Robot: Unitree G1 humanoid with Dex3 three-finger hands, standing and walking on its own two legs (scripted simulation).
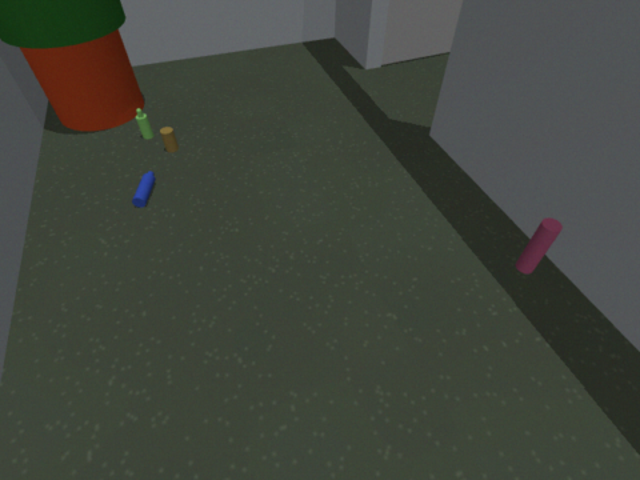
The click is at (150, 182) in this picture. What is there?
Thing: lying bottle
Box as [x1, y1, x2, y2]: [132, 171, 154, 207]
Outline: 151,171 148,171 142,176 132,200 132,202 136,206 144,206 154,181 153,173
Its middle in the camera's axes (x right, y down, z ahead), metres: -0.84 -0.27 +1.85
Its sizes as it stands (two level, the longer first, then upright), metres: 0.212 0.059 0.059
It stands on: the floor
